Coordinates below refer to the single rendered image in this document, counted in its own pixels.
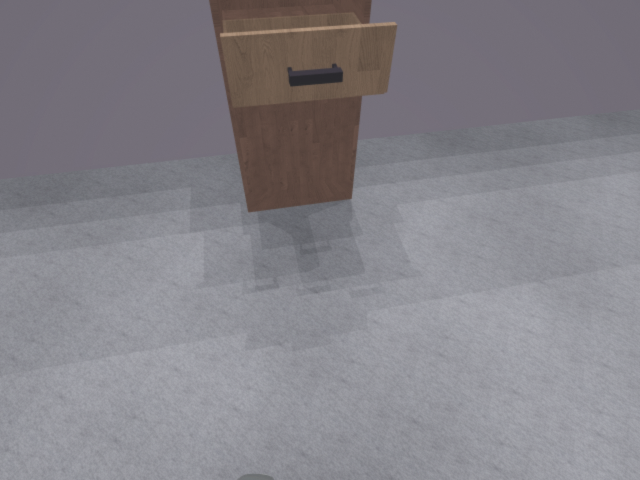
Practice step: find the drawer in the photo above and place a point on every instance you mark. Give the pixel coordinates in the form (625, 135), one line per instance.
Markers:
(258, 51)

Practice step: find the handle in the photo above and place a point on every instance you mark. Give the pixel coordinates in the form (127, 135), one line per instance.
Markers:
(315, 76)

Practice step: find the cabinet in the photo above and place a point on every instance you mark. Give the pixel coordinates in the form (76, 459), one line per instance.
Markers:
(298, 153)

